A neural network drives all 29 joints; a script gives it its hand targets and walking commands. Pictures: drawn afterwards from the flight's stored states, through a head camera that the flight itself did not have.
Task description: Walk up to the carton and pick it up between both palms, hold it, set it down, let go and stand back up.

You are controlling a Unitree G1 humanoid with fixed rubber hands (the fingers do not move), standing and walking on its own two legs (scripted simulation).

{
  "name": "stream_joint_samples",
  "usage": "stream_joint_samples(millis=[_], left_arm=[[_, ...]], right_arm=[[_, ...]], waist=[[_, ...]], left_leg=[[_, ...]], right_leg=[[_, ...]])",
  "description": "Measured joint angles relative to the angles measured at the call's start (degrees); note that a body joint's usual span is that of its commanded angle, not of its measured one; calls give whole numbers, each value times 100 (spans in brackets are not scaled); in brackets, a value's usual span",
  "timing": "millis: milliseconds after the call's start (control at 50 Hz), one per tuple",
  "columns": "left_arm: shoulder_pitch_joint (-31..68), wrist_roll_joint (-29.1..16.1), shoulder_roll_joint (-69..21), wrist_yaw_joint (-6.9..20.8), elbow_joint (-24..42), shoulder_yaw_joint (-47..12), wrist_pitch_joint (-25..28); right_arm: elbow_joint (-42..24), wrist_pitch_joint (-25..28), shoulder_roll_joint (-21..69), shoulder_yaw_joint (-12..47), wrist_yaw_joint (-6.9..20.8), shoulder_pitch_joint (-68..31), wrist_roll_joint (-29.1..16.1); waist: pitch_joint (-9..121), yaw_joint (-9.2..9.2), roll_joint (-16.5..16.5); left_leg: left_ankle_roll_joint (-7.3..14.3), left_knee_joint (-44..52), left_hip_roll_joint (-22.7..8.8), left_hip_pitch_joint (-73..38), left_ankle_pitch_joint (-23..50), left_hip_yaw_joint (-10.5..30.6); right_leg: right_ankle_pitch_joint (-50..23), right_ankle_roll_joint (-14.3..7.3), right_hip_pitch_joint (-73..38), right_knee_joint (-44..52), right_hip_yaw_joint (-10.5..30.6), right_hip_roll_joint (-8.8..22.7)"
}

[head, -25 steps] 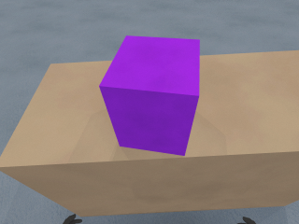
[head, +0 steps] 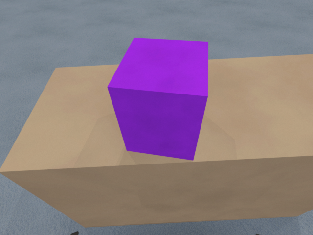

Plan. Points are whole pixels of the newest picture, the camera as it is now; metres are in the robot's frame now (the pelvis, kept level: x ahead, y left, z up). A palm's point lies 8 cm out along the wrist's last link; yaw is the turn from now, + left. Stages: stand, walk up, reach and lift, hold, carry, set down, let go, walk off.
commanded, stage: stand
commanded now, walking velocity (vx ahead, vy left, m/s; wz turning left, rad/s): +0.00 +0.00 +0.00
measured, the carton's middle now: (164, 100) +0.43 +0.00 +0.11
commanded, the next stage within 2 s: none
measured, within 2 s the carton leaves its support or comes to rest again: neither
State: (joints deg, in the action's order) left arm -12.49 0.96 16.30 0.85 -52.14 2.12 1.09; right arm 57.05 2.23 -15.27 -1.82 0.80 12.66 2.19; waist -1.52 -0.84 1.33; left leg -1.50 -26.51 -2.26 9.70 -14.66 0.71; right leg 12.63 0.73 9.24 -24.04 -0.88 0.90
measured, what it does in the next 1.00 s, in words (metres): stands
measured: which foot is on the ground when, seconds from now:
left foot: down 0.00-1.00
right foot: down 0.00-1.00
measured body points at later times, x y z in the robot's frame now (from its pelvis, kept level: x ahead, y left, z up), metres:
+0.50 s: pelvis -0.01 +0.00 +0.00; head -0.01 -0.01 +0.45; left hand +0.07 +0.28 -0.12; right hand +0.06 -0.27 -0.14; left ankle +0.00 +0.13 -0.74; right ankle +0.01 -0.13 -0.74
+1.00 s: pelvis -0.01 +0.00 +0.00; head -0.01 -0.01 +0.45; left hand +0.06 +0.28 -0.12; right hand +0.05 -0.27 -0.14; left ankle +0.00 +0.13 -0.74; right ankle +0.01 -0.13 -0.74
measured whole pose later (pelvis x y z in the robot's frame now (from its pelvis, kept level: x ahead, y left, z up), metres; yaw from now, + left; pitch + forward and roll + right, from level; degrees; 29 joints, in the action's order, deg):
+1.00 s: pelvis -0.01 +0.00 +0.00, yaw +0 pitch -2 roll -1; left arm -11.9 1.0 16.3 0.8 -55.4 2.1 1.1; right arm 59.2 2.2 -15.4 -1.8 0.6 12.7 2.2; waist -1.5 -0.8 1.6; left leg -1.5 -24.6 -2.2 9.7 -12.6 0.7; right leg 10.8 0.7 9.4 -22.6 -0.9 0.9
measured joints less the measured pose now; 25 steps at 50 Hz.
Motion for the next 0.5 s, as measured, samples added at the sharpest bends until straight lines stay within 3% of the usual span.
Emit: stream_joint_samples(millis=[500], left_arm=[[26, 0, 0, 0, -201, 0, 4]], right_arm=[[149, 1, -1, 0, -13, 0, 0]], waist=[[0, 1, 8]], left_leg=[[0, 98, 1, -1, 114, 0]], right_leg=[[-100, 0, 10, 74, 0, 0]])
